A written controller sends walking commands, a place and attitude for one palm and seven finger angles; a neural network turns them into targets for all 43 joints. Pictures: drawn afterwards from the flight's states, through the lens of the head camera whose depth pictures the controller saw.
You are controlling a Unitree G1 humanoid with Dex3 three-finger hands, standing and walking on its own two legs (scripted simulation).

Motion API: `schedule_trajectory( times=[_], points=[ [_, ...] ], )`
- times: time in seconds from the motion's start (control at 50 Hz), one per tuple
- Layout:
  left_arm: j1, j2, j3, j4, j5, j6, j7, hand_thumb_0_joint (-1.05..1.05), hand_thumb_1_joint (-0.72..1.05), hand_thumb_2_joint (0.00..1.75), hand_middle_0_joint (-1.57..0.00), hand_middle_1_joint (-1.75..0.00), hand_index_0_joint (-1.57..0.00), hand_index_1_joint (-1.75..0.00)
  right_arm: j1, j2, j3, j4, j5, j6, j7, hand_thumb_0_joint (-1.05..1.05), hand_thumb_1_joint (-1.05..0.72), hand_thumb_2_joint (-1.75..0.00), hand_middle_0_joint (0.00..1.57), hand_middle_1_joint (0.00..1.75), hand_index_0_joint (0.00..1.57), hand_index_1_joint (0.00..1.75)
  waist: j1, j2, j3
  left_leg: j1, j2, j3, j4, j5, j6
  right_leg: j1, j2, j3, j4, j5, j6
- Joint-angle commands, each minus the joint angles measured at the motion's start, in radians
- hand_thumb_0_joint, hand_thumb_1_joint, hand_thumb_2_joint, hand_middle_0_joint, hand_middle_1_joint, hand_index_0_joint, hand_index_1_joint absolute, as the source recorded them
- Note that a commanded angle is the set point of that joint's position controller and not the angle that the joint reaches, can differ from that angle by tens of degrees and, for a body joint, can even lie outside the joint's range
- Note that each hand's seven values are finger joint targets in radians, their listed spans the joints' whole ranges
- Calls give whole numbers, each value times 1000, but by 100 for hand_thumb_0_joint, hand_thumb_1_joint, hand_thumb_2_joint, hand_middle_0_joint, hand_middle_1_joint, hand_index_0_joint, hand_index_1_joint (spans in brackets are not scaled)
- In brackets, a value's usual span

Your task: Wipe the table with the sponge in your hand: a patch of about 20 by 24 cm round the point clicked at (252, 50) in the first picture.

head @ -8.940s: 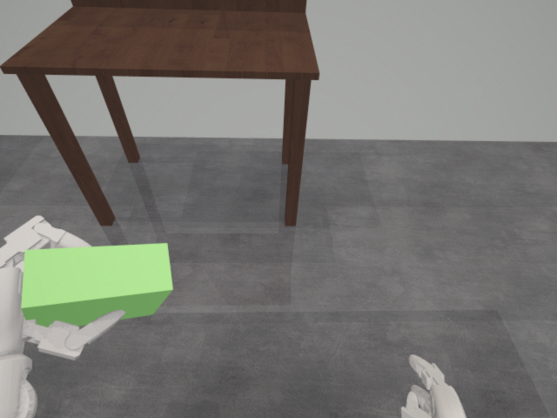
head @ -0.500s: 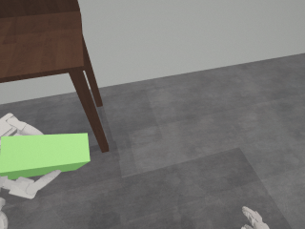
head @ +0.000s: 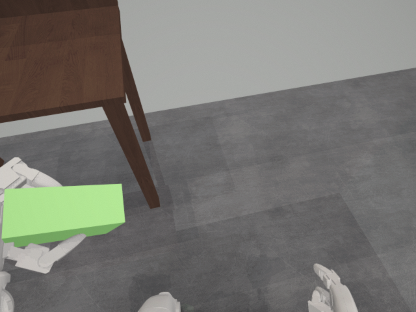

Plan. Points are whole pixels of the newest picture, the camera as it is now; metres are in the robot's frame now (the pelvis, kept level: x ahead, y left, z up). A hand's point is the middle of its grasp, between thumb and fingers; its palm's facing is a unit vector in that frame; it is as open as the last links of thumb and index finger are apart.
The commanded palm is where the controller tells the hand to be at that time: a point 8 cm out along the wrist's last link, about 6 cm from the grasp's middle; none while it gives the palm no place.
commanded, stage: take the last steps up to it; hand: left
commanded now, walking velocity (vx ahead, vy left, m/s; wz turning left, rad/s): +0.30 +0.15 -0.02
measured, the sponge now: (82, 214) +0.23 +0.20 +0.13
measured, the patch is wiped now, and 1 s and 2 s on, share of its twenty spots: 0.00 0.00 0.00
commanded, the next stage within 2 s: come to a stop and stand still in 0.84 s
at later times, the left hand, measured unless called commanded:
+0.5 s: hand (51, 139) +0.34 +0.28 +0.16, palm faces +0.37 -0.78 -0.50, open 9.8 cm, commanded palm +0.28 +0.32 +0.18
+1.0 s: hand (32, 90) +0.43 +0.34 +0.18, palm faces +0.34 -0.82 -0.46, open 9.8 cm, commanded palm +0.37 +0.39 +0.18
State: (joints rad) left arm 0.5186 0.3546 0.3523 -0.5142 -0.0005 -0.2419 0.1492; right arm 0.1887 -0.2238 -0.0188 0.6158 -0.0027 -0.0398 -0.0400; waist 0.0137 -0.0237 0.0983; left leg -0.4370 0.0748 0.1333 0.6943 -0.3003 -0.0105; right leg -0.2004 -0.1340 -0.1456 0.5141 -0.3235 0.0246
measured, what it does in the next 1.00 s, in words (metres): walks ahead: left foot, then right foot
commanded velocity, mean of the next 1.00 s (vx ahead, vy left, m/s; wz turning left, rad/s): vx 0.20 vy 0.12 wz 0.00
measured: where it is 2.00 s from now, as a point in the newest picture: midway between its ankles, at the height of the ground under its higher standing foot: (182, 298)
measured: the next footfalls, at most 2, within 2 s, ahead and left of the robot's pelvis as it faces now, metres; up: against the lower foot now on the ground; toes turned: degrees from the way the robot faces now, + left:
left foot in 0.06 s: +0.12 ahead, +0.15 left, +0.00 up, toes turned +10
right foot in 0.42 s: +0.16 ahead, -0.06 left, +0.00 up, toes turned -12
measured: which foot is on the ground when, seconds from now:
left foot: up 0.00-0.04, down 0.06-0.42, up 0.44-0.74, down 0.76-1.00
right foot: down 0.00-0.06, up 0.08-0.40, down 0.42-0.76, up 0.78-1.00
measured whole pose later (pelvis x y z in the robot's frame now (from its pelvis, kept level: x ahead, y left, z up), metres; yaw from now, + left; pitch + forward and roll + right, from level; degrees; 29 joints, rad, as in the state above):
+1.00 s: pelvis +0.20 +0.12 -0.01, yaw -2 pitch +1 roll +0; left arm 0.49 0.39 0.38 -0.57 -0.03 -0.22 0.15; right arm 0.18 -0.12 0.02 0.58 0.01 -0.10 -0.04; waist 0.00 0.00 0.06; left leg -0.33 0.06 0.19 0.54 -0.23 0.04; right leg -0.40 -0.07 -0.14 0.83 -0.45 0.03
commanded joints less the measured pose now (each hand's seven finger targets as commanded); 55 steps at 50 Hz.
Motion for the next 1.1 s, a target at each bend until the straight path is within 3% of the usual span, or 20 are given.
schedule_trajectory(
  times=[0.0,0.02,0.04,0.08,0.2,0.34,0.36,0.38,0.4,0.42,0.48,0.56,0.7,0.72,0.74,0.76,0.8,0.88,1.0,1.08],
  points=[
    [-116,194,142,-282,-11,-64,43,0,10,130,-120,-160,-120,-160,-56,-61,-44,-166,1,-66,-25,0,-90,-90,20,30,20,30,-12,-63,-233,258,-61,110,-259,120,5,82,-119,91,24,390,-86],
    [-132,194,138,-299,-13,-70,42,0,10,130,-120,-160,-120,-160,-38,-80,-59,-169,7,-71,-29,0,-90,-90,20,30,20,30,-30,56,-262,401,-10,44,-279,158,32,-22,-87,69,189,362,-59],
    [-115,172,123,-304,-17,-71,40,0,10,130,-120,-160,-120,-160,-39,-109,-73,-173,12,-72,-28,0,-90,-90,20,30,20,30,-34,282,-292,562,193,-216,-286,327,118,-239,19,-7,432,-17,-5],
    [-119,240,166,-249,-10,-80,39,0,10,130,-120,-160,-120,-160,-44,-98,-61,-157,8,-86,-21,0,-90,-90,20,30,20,30,-27,311,-269,444,366,-488,-396,213,273,-391,40,103,745,-325,-12],
    [-6,169,147,-328,-35,-70,20,0,10,130,-120,-160,-120,-160,-57,-78,-52,-132,20,-121,-6,0,-90,-90,20,30,20,30,-9,260,-224,317,223,-165,-378,283,203,-341,13,29,490,-105,11],
    [-45,170,138,-164,-36,-18,15,0,10,130,-120,-160,-120,-160,-61,-83,-34,-128,15,-97,-36,0,-90,-90,20,30,20,30,-10,159,-206,219,185,-86,-277,155,122,-32,82,-61,43,1,6],
    [-78,179,138,-154,-31,-17,14,0,10,130,-120,-160,-120,-160,-69,-83,-32,-126,16,-89,-39,0,-90,-90,20,30,20,30,-6,115,-199,150,168,-80,-193,124,106,57,57,-26,-42,51,-8],
    [-86,205,152,-125,-22,-16,15,0,10,130,-120,-160,-120,-160,-60,-72,-32,-121,15,-80,-39,0,-90,-90,20,30,20,30,-5,-33,-214,41,104,-24,-3,51,79,152,-63,150,-119,78,-63],
    [-105,229,166,-115,-21,-19,17,0,10,130,-120,-160,-120,-160,-69,-53,-25,-138,12,-73,-33,0,-90,-90,20,30,20,30,-5,-258,-210,-183,-31,28,239,-151,25,265,-276,516,-191,204,-166],
    [-116,227,183,-80,-40,-20,17,0,10,130,-120,-160,-120,-160,-71,-75,-33,-134,13,-77,-22,0,-90,-90,20,30,20,30,4,-292,-202,-256,-31,-79,432,-222,0,254,-365,627,-232,210,-206],
    [-110,219,161,-184,-31,-52,12,0,10,130,-120,-160,-120,-160,-99,-68,-18,-115,10,-57,-6,0,-90,-90,20,30,20,30,-2,-78,-145,-311,23,-158,577,-116,-24,209,-315,394,-183,414,-194],
    [-69,210,151,-259,-14,-77,25,0,10,130,-120,-160,-120,-160,-93,-57,-20,-137,0,-46,-5,0,-90,-90,20,30,20,30,-8,-110,-177,-110,33,-59,211,-41,-18,122,-226,114,-131,612,-140],
    [-68,202,172,-291,-16,-71,48,0,10,130,-120,-160,-120,-160,-41,-65,-57,-173,4,-49,-29,0,-90,-90,20,30,20,30,-25,-29,-267,290,-51,89,-273,168,-4,67,-125,49,121,482,-63],
    [-87,204,172,-298,-19,-80,48,0,10,130,-120,-160,-120,-160,-32,-86,-69,-179,9,-51,-31,0,-90,-90,20,30,20,30,-32,133,-292,409,49,-24,-277,264,43,-57,-62,13,290,312,-30],
    [-75,179,146,-284,-26,-83,44,0,10,130,-120,-160,-120,-160,-25,-108,-78,-183,16,-56,-28,0,-90,-90,20,30,20,30,-28,325,-293,514,259,-309,-291,530,149,-274,51,-12,497,-229,10],
    [-61,212,162,-216,-13,-88,41,0,10,130,-120,-160,-120,-160,-10,-97,-70,-171,15,-66,-24,0,-90,-90,20,30,20,30,-23,296,-293,453,341,-429,-345,439,232,-327,75,59,667,-372,-6],
    [-103,232,177,-243,-22,-79,30,0,10,130,-120,-160,-120,-160,-39,-95,-67,-155,16,-70,-22,0,-90,-90,20,30,20,30,-30,265,-233,372,325,-402,-350,317,273,-407,17,114,703,-283,3],
    [-50,171,123,-338,-34,-71,18,0,10,130,-120,-160,-120,-160,-52,-79,-46,-149,22,-102,-6,0,-90,-90,20,30,20,30,-10,285,-237,283,204,-159,-345,335,188,-256,40,26,438,-145,10],
    [-37,193,152,-220,-51,-10,28,0,10,130,-120,-160,-120,-160,-49,-74,-6,-155,11,-89,-28,0,-90,-90,20,30,20,30,-15,153,-232,256,221,-152,-302,369,111,-52,100,9,54,-7,12],
    [-84,170,135,-119,-50,10,20,0,10,130,-120,-160,-120,-160,-34,-53,7,-160,19,-65,-30,0,-90,-90,20,30,20,30,-36,-100,-249,140,55,-38,-108,132,-7,85,-66,252,-79,530,-72]
  ],
)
